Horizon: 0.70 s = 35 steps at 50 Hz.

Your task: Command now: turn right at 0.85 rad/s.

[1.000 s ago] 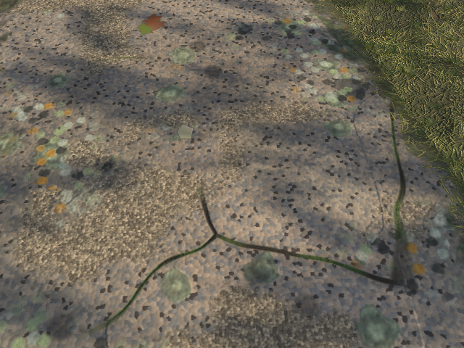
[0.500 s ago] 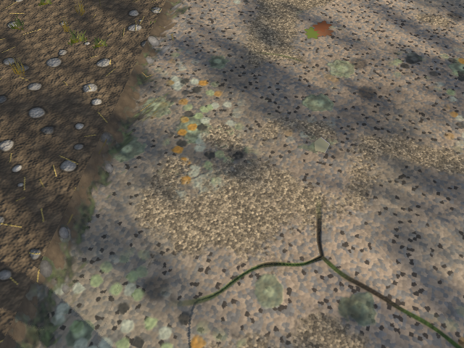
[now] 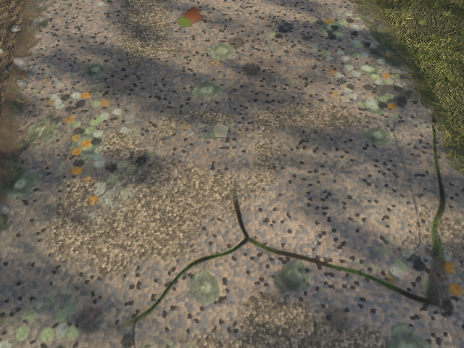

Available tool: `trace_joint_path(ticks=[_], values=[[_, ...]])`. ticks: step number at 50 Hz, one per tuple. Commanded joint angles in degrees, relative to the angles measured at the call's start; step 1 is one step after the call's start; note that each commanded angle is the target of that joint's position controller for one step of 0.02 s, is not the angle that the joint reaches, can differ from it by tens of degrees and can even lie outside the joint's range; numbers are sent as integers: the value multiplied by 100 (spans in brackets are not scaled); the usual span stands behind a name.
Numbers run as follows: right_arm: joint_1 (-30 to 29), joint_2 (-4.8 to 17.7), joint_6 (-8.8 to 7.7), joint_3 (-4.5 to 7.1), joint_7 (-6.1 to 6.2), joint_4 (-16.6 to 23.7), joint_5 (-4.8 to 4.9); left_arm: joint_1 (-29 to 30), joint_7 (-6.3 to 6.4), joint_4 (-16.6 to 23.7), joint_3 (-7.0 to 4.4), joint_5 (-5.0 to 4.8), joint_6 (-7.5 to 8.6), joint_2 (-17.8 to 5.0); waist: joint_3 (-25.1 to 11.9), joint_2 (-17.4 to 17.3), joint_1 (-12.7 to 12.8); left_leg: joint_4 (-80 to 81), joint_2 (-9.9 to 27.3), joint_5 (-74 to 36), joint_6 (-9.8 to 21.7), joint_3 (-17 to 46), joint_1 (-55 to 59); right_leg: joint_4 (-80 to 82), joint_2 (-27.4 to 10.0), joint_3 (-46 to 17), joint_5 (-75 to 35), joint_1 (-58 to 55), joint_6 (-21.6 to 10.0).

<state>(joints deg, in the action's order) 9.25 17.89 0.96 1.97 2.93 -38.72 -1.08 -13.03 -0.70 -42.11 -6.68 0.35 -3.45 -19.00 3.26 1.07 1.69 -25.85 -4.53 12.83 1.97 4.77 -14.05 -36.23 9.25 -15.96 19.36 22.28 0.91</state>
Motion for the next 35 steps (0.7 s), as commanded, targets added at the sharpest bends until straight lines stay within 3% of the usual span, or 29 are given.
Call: trace_joint_path(ticks=[1,2,4,6,10,12,13,14,16,17,18,19,20,21,22,23,24,25,27,31,35], values=[[-172,763,-46,174,12,478,-112,49,17,418,-202,157,87,-877,-335,-594,-34,1326,2427,-337,1049,1898,403,-2250,-430,824,899,961,103],[-346,510,-54,95,-13,479,-85,-101,-44,316,-186,160,34,-768,-209,-517,94,1162,2010,-951,894,1182,249,-2679,-485,900,602,870,88],[-395,463,-71,64,6,515,-82,-344,-191,241,-129,94,-73,-641,-271,-903,132,918,1623,-1914,756,344,510,-3228,-571,1171,321,1018,149],[0,520,-74,98,-7,437,-84,-24,-257,377,-51,42,-99,-563,-270,-894,-105,762,1643,-2491,789,29,935,-2977,-713,1394,260,1245,259],[702,714,-89,215,-55,208,-78,576,-314,676,85,34,-125,-361,-384,-974,-476,531,1971,-3250,976,-62,1577,-2119,-849,1538,499,1261,288],[1053,831,-154,274,-171,71,-107,760,-343,755,161,61,-115,-296,-619,-1028,-668,1015,2009,-398,990,244,1452,-1476,-788,1496,634,822,88],[1032,859,-187,282,-229,25,-112,846,-357,769,192,78,-102,-268,-500,-1122,-677,1330,1988,1106,972,461,1237,-1125,-731,1481,664,657,-18],[973,822,-209,267,-288,-33,-118,868,-353,732,224,102,-71,-237,-282,-1189,-630,1566,1975,1819,949,613,952,-744,-679,1541,746,425,-121],[912,809,-215,277,-381,-185,-82,866,-302,649,275,119,71,-206,106,-1050,-429,1632,1833,1664,973,645,354,176,-638,1895,887,-319,-335],[851,832,-198,298,-415,-248,-23,631,-246,517,303,132,173,-126,187,-822,-209,1433,1685,1371,970,564,17,930,-571,2041,450,-950,-430],[726,807,-180,310,-417,-289,72,7,-167,248,320,174,290,-53,167,-526,162,944,1479,1146,896,396,-644,1801,-543,2125,-360,-2079,-520],[545,574,-222,262,-409,-222,114,-914,-70,-82,235,233,404,-325,-225,-55,548,143,1140,1218,660,128,-1833,1849,-1010,1569,-412,-3790,-613],[180,-108,-280,73,-430,53,100,-1937,28,-188,148,359,503,-829,-865,1241,1018,-2054,466,2161,441,-437,-2809,2515,-2809,-422,1680,-4825,-707],[-48,113,-289,123,-387,250,92,-1502,133,-87,26,316,531,-1322,-136,1261,903,-2940,223,1749,431,-162,-3923,2871,-3464,-1492,2441,-3855,-1125],[-179,470,-271,233,-412,190,88,-1064,163,-24,146,285,568,-837,331,614,653,-3430,573,1130,443,264,-4058,2820,-3200,-1004,2326,-3466,-1045],[80,499,-267,279,-488,14,119,-610,153,46,262,213,622,-481,378,584,330,-3538,639,641,370,263,-3911,2822,-2865,-387,1709,-3214,-814],[377,504,-234,296,-532,-184,105,-329,141,115,311,187,660,-311,274,591,113,-3619,725,323,244,159,-3687,2886,-2616,220,1021,-3055,-649],[478,510,-179,313,-591,-297,23,-298,173,124,341,169,704,-222,191,631,51,-3877,780,139,151,-34,-3562,2945,-2480,639,627,-2903,-595],[379,319,-120,277,-686,-283,-30,-451,155,22,345,139,803,-194,259,506,19,-4304,837,-209,75,-187,-3696,3038,-2334,1226,-13,-2666,-575],[-294,153,-102,210,-789,-17,-5,-747,87,-250,354,154,952,-109,713,370,-8,-3983,878,-830,86,-432,-3961,3352,-2193,2118,-890,-2251,-570],[-981,-5,-107,54,-900,297,-47,-974,148,-536,373,146,1021,-132,883,181,-9,-2685,866,-1055,434,-1201,-3426,3385,-2107,2928,-2837,-2351,-393]])
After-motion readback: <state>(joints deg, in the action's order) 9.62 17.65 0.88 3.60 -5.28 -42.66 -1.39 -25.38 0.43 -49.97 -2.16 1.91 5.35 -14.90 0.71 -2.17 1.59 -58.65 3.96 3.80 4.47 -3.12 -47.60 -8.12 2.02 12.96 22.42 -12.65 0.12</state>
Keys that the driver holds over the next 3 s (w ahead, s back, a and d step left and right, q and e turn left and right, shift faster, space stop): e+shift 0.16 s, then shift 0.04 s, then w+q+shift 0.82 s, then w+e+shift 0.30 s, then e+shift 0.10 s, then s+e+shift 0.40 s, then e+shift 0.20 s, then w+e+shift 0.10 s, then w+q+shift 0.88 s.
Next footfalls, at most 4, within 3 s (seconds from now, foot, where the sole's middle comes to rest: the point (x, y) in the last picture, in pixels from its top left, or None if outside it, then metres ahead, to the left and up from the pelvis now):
0.38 right None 0.02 -0.13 -0.77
0.84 left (232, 344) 0.45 0.03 -0.77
1.30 right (225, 198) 0.93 0.07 -0.77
1.68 left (178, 135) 1.22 0.26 -0.77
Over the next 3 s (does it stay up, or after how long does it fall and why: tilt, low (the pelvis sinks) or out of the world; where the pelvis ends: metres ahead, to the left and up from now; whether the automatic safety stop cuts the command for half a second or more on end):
stays up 1.47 0.09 -0.03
